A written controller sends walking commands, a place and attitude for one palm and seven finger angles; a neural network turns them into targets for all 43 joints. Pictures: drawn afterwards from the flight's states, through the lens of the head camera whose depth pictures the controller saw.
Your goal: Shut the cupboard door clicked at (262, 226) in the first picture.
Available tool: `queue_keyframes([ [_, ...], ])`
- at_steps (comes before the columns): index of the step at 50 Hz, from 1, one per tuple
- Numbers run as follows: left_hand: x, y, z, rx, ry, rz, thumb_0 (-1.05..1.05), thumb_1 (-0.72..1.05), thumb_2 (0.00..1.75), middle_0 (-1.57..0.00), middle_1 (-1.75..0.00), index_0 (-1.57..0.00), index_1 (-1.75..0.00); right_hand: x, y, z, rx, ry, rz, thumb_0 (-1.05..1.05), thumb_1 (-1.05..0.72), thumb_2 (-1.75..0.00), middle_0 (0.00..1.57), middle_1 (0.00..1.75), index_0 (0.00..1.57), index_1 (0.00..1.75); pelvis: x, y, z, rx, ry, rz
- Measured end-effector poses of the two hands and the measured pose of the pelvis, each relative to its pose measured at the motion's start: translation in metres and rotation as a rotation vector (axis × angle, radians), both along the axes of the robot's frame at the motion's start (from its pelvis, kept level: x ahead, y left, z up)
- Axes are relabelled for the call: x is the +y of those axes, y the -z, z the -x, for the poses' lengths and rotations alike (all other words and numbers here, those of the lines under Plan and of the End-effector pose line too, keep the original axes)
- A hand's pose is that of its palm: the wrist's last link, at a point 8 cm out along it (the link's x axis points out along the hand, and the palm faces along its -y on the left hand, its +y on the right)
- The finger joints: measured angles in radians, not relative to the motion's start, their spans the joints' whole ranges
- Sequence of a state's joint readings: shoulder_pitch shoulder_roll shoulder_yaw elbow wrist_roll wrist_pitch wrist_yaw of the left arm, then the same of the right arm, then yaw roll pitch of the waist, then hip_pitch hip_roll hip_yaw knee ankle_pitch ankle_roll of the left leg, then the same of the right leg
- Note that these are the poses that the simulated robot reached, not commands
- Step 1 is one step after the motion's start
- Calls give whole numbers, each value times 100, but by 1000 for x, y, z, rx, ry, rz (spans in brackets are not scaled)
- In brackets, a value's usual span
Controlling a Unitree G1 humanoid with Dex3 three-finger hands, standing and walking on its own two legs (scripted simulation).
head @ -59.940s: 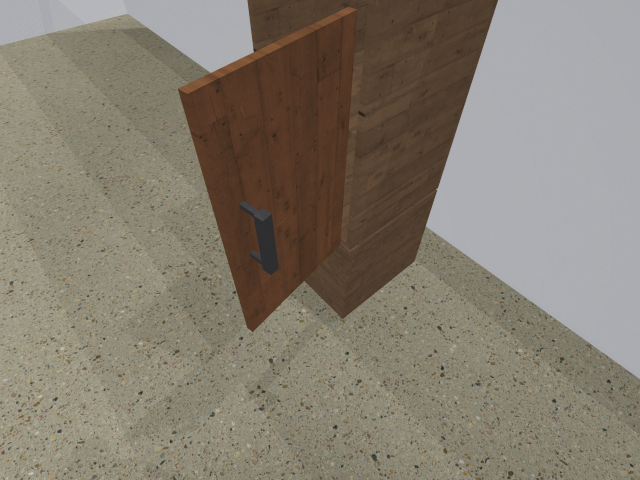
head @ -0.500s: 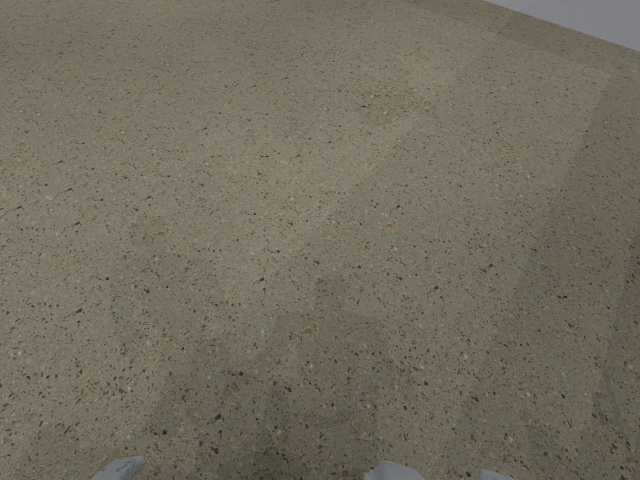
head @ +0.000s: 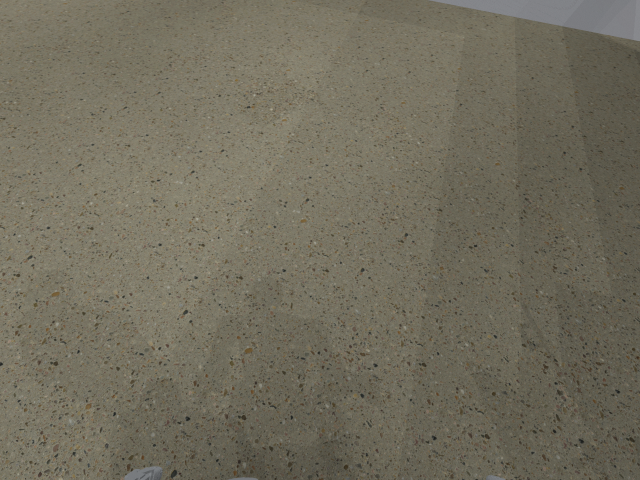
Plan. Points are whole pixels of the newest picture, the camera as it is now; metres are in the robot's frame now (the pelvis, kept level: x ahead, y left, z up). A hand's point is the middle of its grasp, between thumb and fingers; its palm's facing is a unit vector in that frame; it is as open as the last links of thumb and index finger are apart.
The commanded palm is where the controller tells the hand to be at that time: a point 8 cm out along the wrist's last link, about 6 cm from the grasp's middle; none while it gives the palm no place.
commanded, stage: turn to face it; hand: left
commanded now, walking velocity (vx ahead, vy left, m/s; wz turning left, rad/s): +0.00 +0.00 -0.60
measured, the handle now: out of the picture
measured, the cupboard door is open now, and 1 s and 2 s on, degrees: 27 27 27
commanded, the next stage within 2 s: none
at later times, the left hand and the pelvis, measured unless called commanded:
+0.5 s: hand (229, 468) +0.15 +0.13 -0.14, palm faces -0.29 -0.92 -0.27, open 7.4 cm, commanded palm none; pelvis +0.00 -0.04 +0.01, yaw -17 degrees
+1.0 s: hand (262, 405) +0.24 +0.09 -0.15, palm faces -0.55 -0.80 -0.24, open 7.4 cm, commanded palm none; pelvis +0.03 -0.03 +0.01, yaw -35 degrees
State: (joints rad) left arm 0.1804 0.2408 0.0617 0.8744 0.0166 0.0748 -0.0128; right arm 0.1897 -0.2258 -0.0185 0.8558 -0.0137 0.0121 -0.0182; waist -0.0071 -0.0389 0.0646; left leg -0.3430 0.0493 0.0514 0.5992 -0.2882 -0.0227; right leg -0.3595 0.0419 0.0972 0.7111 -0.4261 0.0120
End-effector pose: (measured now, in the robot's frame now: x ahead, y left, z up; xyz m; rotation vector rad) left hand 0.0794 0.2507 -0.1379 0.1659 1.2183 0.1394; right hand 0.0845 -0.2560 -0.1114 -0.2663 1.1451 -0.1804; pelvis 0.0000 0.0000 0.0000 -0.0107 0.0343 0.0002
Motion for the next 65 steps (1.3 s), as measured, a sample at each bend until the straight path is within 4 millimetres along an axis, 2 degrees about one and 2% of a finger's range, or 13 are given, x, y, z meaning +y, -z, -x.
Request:
queue_keyframes([
  [5, 7, -7, -22, 1, 54, -3, 1, 90, 89, -20, -30, -20, -30, 9, -8, 21, 22, 39, -5, 1, -91, -90, 20, 30, 20, 30, 1, -8, -2, -13, 65, 10],
  [9, 0, -16, -41, -6, 110, -13, 1, 91, 89, -19, -30, -19, -30, 4, -6, 42, 47, 104, -22, 1, -91, -90, 20, 30, 21, 30, -3, -12, -3, -17, 119, 18],
  [16, -40, -22, -81, -64, 249, -58, 0, 91, 89, -19, -30, -19, -30, -31, 23, 86, 83, 247, -65, 1, -91, -90, 20, 30, 21, 30, -29, 2, -4, -23, 212, -4],
  [19, -57, -25, -86, -84, 284, -77, 0, 91, 89, -19, -30, -19, -30, -49, 32, 98, 115, 298, -62, 1, -91, -90, 20, 30, 20, 30, -35, 5, -2, -27, 237, 3],
  [26, -80, -29, -80, -21, 338, -60, 0, 90, 89, -20, -30, -20, -30, -64, 10, 91, 61, 355, -45, 1, -91, -90, 20, 30, 20, 30, -42, -11, -5, -15, 312, -21],
  [32, -82, -19, -86, 18, 378, -27, 0, 90, 89, -20, -30, -20, -30, -60, -4, 74, 5, 387, -22, 1, -91, -90, 20, 30, 20, 30, -37, -12, -15, -2, 381, -21],
  [37, -71, 1, -105, 45, 408, -9, 0, 90, 89, -20, -30, -20, -30, -47, -7, 65, -50, 415, 21, 1, -91, -90, 20, 30, 20, 30, -24, -2, -28, 8, 443, -1],
  [43, -73, -6, -139, 39, 488, -17, 1, 90, 89, -20, -30, -20, -30, -28, -14, 89, -14, 466, 13, 1, -91, -90, 20, 30, 20, 30, -22, -10, -31, -9, 521, 18],
  [49, -105, -18, -172, -5, 597, -32, 1, 91, 89, -19, -30, -19, -30, -23, -4, 134, 37, 585, -26, 1, -91, -90, 20, 30, 21, 30, -31, -11, -30, -15, 604, 32],
  [54, -150, -19, -193, -87, 708, -56, 0, 91, 89, -19, -30, -19, -30, -33, 23, 180, 71, 699, -64, 1, -91, -90, 20, 30, 21, 30, -51, 6, -24, -24, 671, 7],
  [56, -163, -21, -193, -105, 733, -62, 0, 91, 89, -19, -30, -19, -30, -38, 30, 194, 98, 738, -66, 1, -91, -90, 20, 30, 20, 30, -53, 8, -22, -25, 687, 19],
  [60, -180, -27, -188, -80, 773, -67, 0, 90, 89, -20, -30, -20, -30, -45, 20, 201, 98, 787, -57, 1, -91, -90, 20, 30, 20, 30, -56, -3, -22, -24, 734, -1],
  [65, -192, -25, -189, -36, 827, -46, 0, 90, 89, -20, -30, -20, -30, -46, 4, 192, 40, 821, -39, 1, -91, -90, 20, 30, 20, 29, -58, -10, -28, -18, 792, -23],
])
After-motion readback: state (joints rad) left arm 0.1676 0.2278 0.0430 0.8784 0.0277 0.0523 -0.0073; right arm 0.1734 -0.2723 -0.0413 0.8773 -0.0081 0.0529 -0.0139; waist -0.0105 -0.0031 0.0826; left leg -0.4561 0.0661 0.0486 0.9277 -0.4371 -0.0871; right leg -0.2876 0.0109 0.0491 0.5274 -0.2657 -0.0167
